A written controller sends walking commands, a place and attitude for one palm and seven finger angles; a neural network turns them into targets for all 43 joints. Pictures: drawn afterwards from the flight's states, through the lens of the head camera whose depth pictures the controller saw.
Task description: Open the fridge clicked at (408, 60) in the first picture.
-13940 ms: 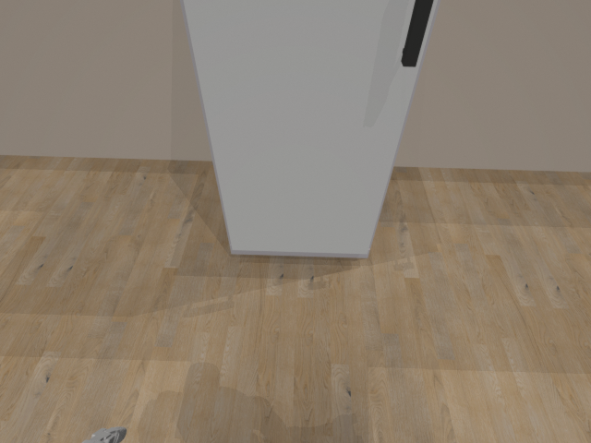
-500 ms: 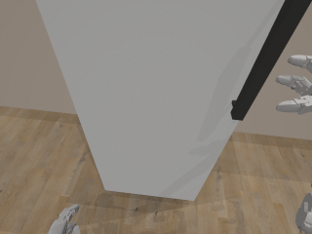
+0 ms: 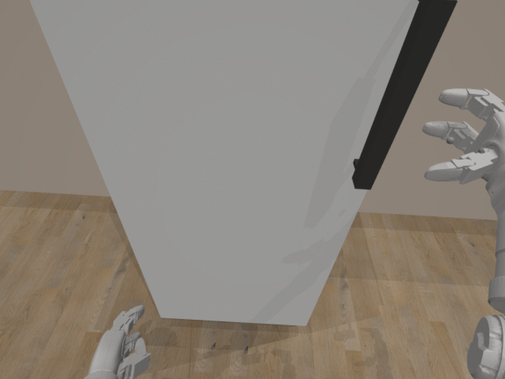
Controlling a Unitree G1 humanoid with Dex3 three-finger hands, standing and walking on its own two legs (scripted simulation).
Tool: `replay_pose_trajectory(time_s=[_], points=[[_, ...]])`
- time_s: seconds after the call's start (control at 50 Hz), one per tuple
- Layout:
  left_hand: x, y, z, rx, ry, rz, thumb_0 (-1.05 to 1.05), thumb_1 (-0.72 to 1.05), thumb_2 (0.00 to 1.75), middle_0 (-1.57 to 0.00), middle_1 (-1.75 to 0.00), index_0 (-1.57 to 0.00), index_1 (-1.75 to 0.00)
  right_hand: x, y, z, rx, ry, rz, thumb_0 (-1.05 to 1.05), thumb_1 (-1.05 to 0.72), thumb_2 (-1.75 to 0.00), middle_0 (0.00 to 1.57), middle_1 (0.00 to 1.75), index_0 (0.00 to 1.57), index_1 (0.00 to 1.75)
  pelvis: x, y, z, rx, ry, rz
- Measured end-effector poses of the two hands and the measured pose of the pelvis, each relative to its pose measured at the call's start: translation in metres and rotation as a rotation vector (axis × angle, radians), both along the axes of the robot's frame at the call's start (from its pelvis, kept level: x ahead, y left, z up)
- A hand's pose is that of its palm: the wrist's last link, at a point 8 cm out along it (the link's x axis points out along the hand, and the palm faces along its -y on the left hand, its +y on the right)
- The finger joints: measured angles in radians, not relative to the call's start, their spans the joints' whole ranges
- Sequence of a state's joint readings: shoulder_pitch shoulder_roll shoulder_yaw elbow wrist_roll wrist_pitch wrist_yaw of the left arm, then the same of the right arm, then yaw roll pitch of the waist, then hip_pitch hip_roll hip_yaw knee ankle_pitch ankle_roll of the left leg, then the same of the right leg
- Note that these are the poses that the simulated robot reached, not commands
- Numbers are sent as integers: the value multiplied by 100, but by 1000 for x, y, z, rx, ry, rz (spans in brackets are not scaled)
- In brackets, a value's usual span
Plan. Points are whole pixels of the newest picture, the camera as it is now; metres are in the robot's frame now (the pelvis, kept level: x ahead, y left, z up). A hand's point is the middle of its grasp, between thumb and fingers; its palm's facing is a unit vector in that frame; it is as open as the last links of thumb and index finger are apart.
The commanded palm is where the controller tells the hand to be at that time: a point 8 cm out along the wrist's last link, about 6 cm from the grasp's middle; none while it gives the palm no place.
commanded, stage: move the hooked fingers beside the handle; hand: right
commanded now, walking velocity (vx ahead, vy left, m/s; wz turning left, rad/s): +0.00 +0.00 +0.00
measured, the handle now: (387, 104) +0.45 -0.16 +0.26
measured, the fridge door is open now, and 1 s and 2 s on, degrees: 0 0 0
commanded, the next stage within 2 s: feel for the door with the fingertips in 0.12 s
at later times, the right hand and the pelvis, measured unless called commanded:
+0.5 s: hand (427, 141) +0.38 -0.20 +0.24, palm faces +0.02 +1.00 -0.02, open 14.0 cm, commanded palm +0.35 -0.25 +0.24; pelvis -0.01 +0.01 +0.00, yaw +1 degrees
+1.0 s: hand (417, 132) +0.41 -0.20 +0.24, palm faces +0.04 +1.00 -0.02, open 14.0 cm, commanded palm +0.38 -0.24 +0.24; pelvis -0.01 +0.01 +0.00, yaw +0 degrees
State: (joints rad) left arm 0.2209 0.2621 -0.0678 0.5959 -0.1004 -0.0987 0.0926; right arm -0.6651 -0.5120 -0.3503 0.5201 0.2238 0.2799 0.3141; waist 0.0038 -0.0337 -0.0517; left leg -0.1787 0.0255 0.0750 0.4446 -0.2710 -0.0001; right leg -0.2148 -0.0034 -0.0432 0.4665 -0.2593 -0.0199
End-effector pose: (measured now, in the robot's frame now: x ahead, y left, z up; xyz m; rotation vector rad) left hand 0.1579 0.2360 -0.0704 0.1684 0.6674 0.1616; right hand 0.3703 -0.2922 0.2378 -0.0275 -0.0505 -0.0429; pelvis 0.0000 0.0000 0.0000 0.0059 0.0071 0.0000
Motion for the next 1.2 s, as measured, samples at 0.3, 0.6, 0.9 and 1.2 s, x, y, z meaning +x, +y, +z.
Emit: replay_pose_trajectory(time_s=[0.3, 0.6, 0.9, 1.2], points=[[-33, 13, -12, 13, 85, 38, 1, 91, 90, -21, -30, -21, -30, -6, 13, 2, -8, -19, 15, -1, 50, -30, 30, 120, 30, 120, -4, 1, 1, -2, -11, 3], [-18, 12, -6, -14, 21, 20, 1, 91, 90, -21, -30, -20, -30, -11, 47, 1, 6, -11, 21, -1, 50, -30, 30, 120, 30, 120, -9, 8, 1, -6, -27, 6], [-28, 25, -9, -2, 54, 47, 1, 91, 90, -21, -30, -21, -30, 6, 43, 4, 3, 20, -7, -1, 50, -30, 30, 120, 30, 120, -9, 16, 1, -5, -18, 5], [-52, 29, -20, 16, 143, 72, 1, 91, 90, -21, -30, -20, -30, 16, 40, 1, 7, 13, 5, -1, 50, -30, 35, 125, 34, 122, -7, 11, 1, -3, -8, 2]])
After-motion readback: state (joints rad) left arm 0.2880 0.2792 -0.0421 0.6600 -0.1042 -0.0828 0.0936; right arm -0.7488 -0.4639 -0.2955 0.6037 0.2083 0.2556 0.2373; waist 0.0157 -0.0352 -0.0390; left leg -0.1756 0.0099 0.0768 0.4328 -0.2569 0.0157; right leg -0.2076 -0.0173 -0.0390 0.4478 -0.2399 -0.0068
